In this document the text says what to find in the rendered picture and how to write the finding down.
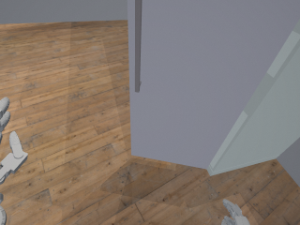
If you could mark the fridge door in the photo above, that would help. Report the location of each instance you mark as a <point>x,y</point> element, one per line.
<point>201,62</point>

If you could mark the right robot hand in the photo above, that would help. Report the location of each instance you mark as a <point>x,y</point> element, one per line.
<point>236,214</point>

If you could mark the left robot hand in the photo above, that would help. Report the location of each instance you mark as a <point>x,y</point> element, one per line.
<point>13,161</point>

